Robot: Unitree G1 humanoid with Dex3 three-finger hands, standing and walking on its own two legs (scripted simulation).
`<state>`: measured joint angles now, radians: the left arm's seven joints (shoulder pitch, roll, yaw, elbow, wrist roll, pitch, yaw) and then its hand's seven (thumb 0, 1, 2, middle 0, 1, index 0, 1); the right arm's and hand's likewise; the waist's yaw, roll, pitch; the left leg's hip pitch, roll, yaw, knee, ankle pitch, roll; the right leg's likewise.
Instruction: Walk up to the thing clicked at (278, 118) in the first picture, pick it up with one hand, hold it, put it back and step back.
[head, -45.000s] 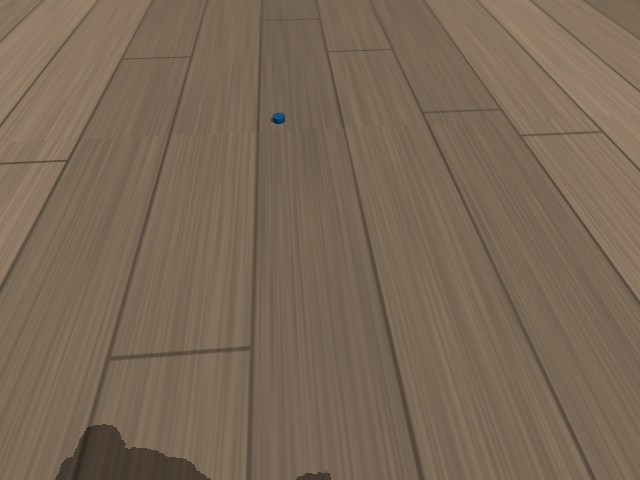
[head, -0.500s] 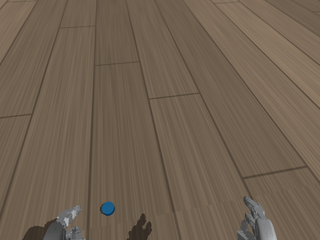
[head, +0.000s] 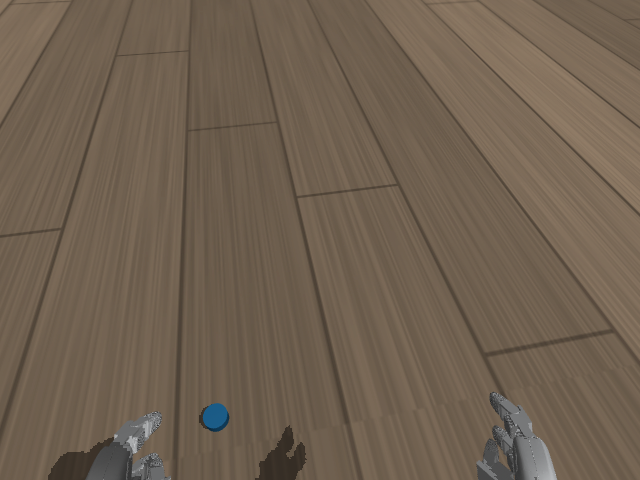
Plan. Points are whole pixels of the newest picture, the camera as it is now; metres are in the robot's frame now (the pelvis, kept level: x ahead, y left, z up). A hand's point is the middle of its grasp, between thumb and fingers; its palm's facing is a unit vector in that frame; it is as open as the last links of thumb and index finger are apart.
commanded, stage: stand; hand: left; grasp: from above
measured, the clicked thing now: (216, 417) +0.44 +0.28 -0.70
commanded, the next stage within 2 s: none
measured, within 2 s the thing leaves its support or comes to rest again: neither
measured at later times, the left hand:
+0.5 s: hand out of the picture +0.06 +0.25 -0.11, palm faces +0.04 -0.95 -0.32, open 7.4 cm
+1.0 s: hand out of the picture +0.02 +0.25 -0.10, palm faces +0.04 -0.94 -0.33, open 7.4 cm
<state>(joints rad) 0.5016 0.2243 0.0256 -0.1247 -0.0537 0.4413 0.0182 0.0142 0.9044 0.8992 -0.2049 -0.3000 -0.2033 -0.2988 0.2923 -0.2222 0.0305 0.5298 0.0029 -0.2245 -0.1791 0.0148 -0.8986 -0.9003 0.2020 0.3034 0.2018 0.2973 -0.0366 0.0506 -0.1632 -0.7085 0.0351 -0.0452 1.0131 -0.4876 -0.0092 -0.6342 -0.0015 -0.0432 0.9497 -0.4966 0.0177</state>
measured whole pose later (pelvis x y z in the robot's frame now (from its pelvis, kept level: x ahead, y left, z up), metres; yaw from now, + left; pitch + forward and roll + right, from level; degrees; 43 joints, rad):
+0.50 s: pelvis +0.00 +0.02 +0.05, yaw +0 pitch -2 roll +0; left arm 0.22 0.29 0.04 0.94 0.04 0.03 0.04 0.01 0.90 0.90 -0.21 -0.30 -0.20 -0.30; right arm 0.19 -0.27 -0.04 1.00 -0.05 -0.02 -0.02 0.01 -0.90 -0.90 0.20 0.30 0.20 0.30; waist 0.03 -0.01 0.05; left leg -0.25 -0.02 0.00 0.57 -0.29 0.03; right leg -0.20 -0.06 -0.01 0.54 -0.31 0.05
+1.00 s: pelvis -0.02 +0.01 +0.07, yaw +1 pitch -4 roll +0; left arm 0.18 0.29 0.03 1.13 0.03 0.01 0.03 0.01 0.90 0.90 -0.21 -0.30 -0.20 -0.30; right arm 0.15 -0.29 -0.03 1.12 -0.03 0.00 -0.02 0.01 -0.90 -0.90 0.20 0.30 0.20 0.30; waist 0.02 0.01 0.06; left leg -0.13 -0.02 -0.01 0.37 -0.17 0.02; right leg -0.08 -0.06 -0.02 0.36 -0.20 0.05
